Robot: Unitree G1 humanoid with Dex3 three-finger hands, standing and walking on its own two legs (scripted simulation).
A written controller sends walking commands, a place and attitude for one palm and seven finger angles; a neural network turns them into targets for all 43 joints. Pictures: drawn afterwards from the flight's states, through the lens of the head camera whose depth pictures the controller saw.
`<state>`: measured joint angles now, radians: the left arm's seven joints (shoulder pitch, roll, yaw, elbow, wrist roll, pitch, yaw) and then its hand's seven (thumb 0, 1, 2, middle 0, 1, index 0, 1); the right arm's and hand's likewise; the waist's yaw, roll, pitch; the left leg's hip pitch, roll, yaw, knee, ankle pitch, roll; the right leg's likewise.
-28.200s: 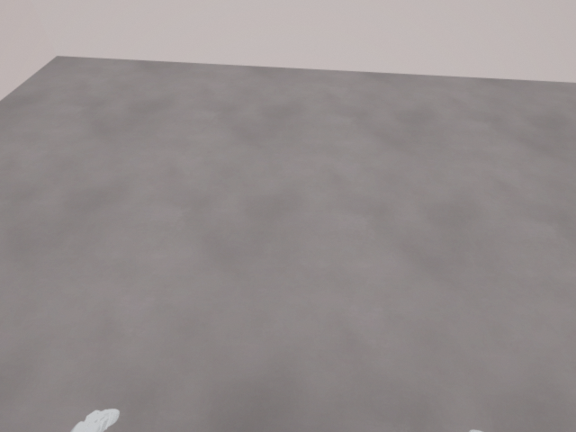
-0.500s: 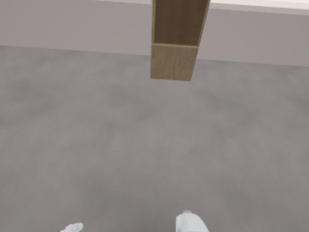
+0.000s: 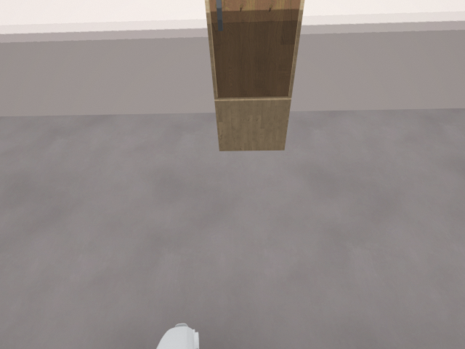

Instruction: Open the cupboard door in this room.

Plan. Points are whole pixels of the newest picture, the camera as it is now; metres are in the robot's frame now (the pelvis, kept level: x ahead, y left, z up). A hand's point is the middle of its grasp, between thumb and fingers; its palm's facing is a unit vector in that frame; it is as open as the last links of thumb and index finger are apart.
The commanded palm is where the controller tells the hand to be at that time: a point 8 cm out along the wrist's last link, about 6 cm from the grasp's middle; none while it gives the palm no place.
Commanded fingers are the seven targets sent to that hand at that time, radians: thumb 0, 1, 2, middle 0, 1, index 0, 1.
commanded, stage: turn or walk to find it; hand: left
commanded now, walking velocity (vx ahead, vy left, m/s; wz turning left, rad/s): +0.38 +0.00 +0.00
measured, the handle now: (219, 13) +1.35 +0.11 +0.06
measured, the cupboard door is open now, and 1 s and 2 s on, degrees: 0 0 0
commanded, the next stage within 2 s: stand and wait in 0.12 s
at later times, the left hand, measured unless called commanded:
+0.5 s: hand (137, 329) +0.20 +0.23 -0.18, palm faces +0.03 -0.98 -0.19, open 7.3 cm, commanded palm none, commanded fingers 0.00 0.90 0.90 -0.20 -0.30 -0.20 -0.30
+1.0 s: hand (163, 309) +0.24 +0.18 -0.17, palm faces +0.03 -0.97 -0.22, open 7.2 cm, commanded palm none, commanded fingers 0.00 0.90 0.90 -0.20 -0.30 -0.20 -0.30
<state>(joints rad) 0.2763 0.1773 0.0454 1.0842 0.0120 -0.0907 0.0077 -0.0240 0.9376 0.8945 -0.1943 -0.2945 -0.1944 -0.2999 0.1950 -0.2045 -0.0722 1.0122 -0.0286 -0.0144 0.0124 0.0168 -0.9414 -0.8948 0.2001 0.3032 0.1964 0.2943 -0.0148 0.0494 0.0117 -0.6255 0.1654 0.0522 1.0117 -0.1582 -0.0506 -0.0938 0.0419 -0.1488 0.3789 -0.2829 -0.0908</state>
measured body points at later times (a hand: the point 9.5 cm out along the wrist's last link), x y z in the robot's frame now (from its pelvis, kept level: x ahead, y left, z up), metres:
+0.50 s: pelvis +0.17 +0.05 +0.00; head +0.19 +0.05 +0.44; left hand +0.20 +0.28 -0.16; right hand +0.24 -0.19 -0.15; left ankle +0.20 +0.14 -0.74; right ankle +0.19 -0.09 -0.70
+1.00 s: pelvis +0.23 +0.00 +0.00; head +0.24 -0.02 +0.45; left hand +0.24 +0.23 -0.15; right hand +0.19 -0.20 -0.17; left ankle +0.20 +0.14 -0.74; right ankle +0.22 -0.09 -0.74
